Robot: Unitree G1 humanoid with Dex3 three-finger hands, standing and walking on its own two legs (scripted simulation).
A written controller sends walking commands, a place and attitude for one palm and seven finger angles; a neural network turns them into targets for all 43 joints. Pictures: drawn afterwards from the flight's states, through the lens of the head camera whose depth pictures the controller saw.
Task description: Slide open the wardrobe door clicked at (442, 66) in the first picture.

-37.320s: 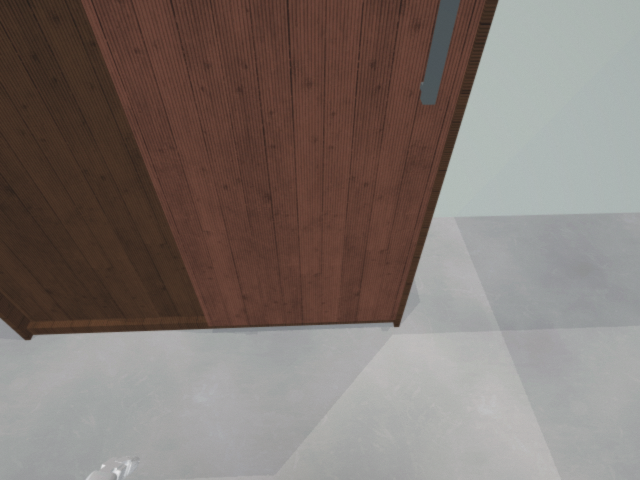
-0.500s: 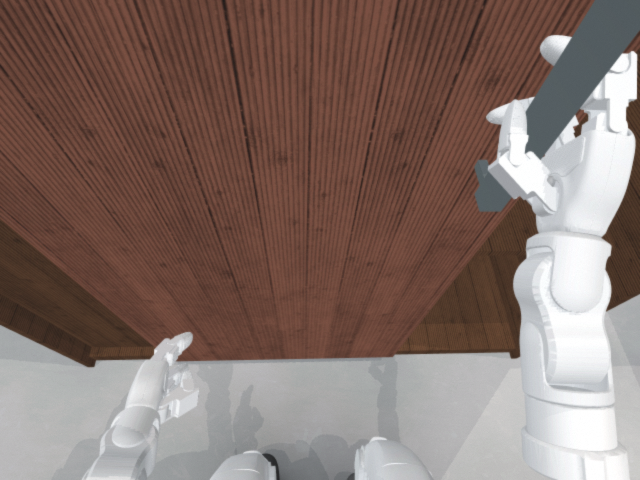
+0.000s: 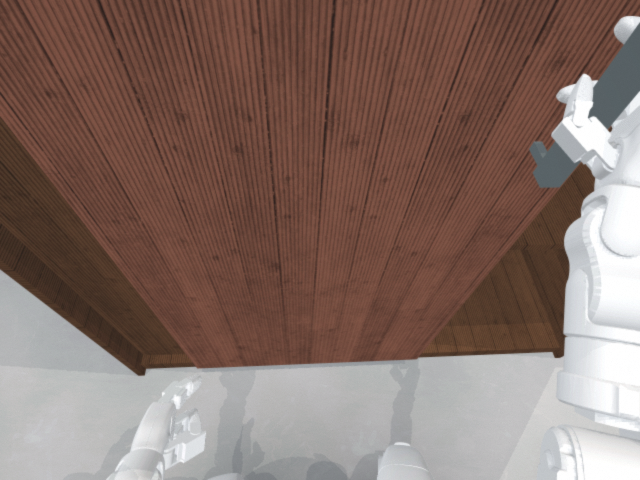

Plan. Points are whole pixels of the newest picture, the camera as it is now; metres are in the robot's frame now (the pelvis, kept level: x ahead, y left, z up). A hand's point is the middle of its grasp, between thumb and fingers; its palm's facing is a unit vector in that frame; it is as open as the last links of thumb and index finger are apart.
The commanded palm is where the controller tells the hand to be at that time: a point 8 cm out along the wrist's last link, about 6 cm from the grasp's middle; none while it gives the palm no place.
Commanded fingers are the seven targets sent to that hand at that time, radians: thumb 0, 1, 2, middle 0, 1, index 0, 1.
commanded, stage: step sideways, sliding the door along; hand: right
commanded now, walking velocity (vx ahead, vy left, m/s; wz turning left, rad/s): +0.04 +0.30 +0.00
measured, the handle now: (614, 64) +0.42 -0.27 +0.28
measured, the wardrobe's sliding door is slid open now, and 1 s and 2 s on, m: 0.47 0.47 0.46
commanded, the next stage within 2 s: stop walking and hold the door there in 0.18 s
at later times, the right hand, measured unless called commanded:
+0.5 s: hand (577, 122) +0.39 -0.24 +0.24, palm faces +0.55 +0.81 -0.22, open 7.5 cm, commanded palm +0.35 -0.26 +0.21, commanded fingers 0.00 -0.90 -0.90 0.45 1.40 0.45 1.40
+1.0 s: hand (581, 120) +0.39 -0.24 +0.24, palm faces +0.53 +0.84 -0.16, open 7.2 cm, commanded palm +0.35 -0.27 +0.21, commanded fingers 0.00 -0.90 -0.90 0.45 1.40 0.45 1.40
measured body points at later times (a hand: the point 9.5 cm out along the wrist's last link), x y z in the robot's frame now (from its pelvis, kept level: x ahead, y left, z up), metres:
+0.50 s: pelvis +0.04 +0.10 +0.02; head +0.07 +0.08 +0.46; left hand +0.24 +0.30 -0.06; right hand +0.36 -0.28 +0.25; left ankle +0.08 +0.26 -0.70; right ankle +0.04 -0.09 -0.72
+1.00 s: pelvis +0.00 +0.07 +0.02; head -0.02 +0.05 +0.47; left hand +0.06 +0.36 -0.07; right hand +0.36 -0.29 +0.25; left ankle +0.01 +0.21 -0.69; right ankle +0.05 -0.04 -0.72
